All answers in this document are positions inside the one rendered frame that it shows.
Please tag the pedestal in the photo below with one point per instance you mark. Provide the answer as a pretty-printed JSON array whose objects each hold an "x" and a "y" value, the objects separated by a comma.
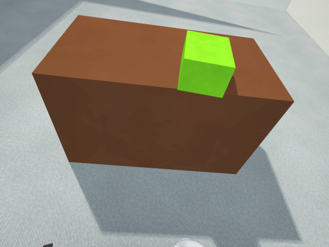
[{"x": 110, "y": 89}]

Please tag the carton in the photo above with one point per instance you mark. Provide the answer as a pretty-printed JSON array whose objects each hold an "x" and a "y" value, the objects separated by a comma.
[{"x": 207, "y": 64}]

